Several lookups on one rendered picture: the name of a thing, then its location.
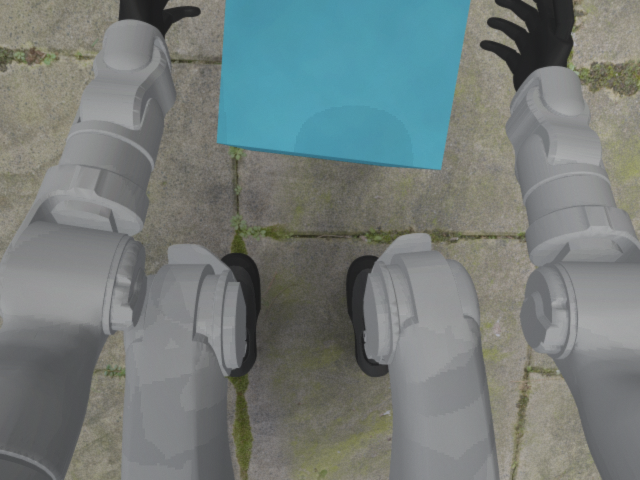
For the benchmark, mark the right robot upper arm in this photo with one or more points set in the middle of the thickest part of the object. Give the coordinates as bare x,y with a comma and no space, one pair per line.
586,317

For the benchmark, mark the right robot thigh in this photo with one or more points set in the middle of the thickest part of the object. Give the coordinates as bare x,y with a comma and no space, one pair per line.
442,419

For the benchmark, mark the robot right hand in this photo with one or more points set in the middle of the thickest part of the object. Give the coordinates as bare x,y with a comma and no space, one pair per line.
548,43

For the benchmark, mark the robot right shin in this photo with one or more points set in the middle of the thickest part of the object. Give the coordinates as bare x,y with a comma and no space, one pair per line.
417,242

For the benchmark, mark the robot left hand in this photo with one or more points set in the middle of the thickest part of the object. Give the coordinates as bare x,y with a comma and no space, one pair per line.
151,12

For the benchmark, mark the robot right forearm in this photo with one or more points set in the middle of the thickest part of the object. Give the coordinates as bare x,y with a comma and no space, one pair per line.
565,188

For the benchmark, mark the left robot upper arm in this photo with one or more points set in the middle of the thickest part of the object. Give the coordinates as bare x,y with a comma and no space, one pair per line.
65,290

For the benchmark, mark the robot left forearm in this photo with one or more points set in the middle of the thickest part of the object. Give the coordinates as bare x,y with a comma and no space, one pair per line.
101,179

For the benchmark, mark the carton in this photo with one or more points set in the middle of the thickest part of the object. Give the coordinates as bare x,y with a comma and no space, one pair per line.
361,81

